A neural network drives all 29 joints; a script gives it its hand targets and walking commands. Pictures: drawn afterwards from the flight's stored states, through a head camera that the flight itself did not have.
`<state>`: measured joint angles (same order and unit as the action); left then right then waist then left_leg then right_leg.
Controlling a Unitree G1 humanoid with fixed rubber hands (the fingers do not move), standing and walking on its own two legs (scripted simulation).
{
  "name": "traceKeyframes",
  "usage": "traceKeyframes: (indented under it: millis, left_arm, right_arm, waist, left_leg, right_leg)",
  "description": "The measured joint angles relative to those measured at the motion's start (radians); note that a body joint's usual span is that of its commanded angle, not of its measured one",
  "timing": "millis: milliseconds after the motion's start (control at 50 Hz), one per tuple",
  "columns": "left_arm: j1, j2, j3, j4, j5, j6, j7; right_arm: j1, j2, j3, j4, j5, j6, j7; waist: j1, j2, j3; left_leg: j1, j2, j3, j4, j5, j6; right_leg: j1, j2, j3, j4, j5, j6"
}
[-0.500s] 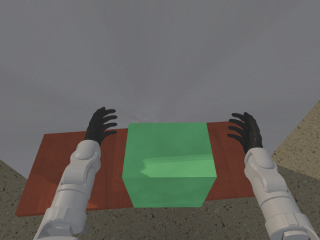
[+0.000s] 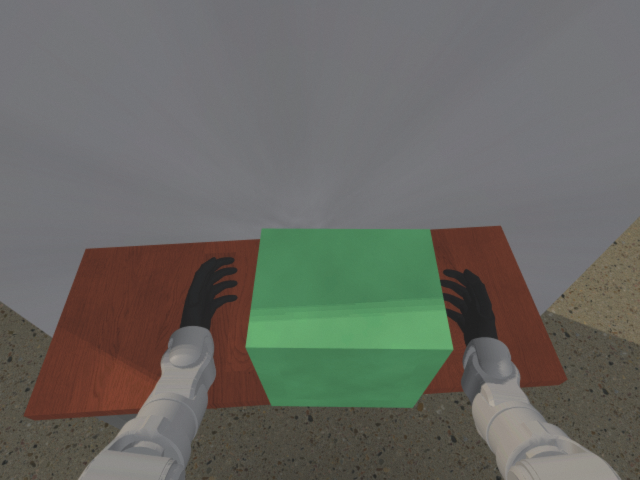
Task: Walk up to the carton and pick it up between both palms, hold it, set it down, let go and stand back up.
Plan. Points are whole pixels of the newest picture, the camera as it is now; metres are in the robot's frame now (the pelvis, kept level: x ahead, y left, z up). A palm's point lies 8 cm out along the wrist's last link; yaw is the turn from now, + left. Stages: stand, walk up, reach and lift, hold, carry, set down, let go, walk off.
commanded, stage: reach and lift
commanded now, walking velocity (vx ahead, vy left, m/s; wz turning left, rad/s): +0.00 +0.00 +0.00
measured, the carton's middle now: (343, 325) +0.34 -0.01 -0.06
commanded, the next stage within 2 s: none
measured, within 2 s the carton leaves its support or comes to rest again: leaves its support in 1.26 s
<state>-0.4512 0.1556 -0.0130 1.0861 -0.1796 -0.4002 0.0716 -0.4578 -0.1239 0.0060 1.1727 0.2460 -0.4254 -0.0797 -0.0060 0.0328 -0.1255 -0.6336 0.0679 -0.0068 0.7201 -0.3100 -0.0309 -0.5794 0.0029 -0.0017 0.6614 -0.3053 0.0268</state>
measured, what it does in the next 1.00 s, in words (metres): stands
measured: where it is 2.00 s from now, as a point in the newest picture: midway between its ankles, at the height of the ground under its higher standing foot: outside the picture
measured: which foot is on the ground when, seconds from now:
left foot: down 0.00-1.00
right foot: down 0.00-1.00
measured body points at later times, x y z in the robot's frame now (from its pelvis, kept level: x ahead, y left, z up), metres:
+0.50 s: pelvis -0.04 -0.01 -0.05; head +0.05 -0.01 +0.39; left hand +0.36 +0.15 -0.05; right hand +0.35 -0.20 -0.07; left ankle +0.02 +0.13 -0.72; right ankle +0.00 -0.14 -0.72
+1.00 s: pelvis -0.02 +0.00 -0.03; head +0.07 +0.00 +0.41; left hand +0.36 +0.15 -0.06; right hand +0.34 -0.17 -0.07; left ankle +0.02 +0.13 -0.72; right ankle +0.00 -0.14 -0.72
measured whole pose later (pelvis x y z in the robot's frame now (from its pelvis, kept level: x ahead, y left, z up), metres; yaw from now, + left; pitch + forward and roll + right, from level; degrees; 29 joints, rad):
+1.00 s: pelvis -0.02 +0.00 -0.03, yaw +0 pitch +22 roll -3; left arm -0.63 0.06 0.11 1.30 -0.05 -0.59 0.12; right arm -0.58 -0.03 -0.16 1.29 -0.01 -0.57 -0.16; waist -0.04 0.05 -0.22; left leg -0.96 0.06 -0.06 0.93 -0.35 -0.04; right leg -0.90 0.01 -0.02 0.86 -0.35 0.03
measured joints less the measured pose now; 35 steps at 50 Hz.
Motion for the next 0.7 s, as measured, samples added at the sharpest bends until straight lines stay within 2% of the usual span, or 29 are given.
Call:
traceKeyframes:
  millis: [180, 300, 400, 540, 700]
  left_arm:
    - [-0.129, -0.014, -0.020, 0.152, -0.020, -0.096, 0.002]
    - [-0.198, -0.013, -0.028, 0.233, -0.046, -0.123, -0.002]
    - [-0.237, -0.016, -0.034, 0.261, -0.047, -0.130, 0.001]
    - [-0.240, -0.027, -0.010, 0.232, -0.025, -0.134, 0.015]
    - [-0.214, -0.051, 0.056, 0.209, 0.039, -0.132, 0.024]
  right_arm:
    - [-0.119, -0.049, 0.053, 0.138, 0.037, -0.100, 0.013]
    - [-0.175, -0.065, 0.073, 0.174, 0.052, -0.102, 0.018]
    - [-0.198, -0.062, 0.087, 0.153, 0.051, -0.079, 0.013]
    - [-0.196, -0.001, 0.057, 0.112, -0.023, -0.059, -0.014]
    - [-0.171, 0.076, -0.036, 0.103, -0.126, -0.087, -0.088]
  waist:
    - [0.001, 0.018, -0.055]
    - [-0.013, 0.006, -0.090]
    - [-0.020, -0.006, -0.098]
    - [-0.023, -0.001, -0.096]
    - [-0.019, 0.013, -0.101]
  left_leg:
    - [-0.192, -0.005, -0.002, 0.160, -0.045, 0.002]
    - [-0.291, -0.012, -0.004, 0.227, -0.054, -0.002]
    - [-0.347, -0.015, -0.007, 0.262, -0.055, -0.007]
    - [-0.382, -0.018, -0.022, 0.276, -0.051, -0.015]
    - [-0.376, -0.013, -0.039, 0.268, -0.055, -0.018]
  right_leg:
    - [-0.204, -0.002, 0.011, 0.182, -0.054, 0.005]
    - [-0.314, -0.005, 0.016, 0.271, -0.075, 0.001]
    - [-0.377, -0.006, 0.018, 0.321, -0.084, -0.003]
    - [-0.409, -0.006, 0.007, 0.338, -0.086, -0.010]
    - [-0.391, 0.002, -0.007, 0.311, -0.083, -0.012]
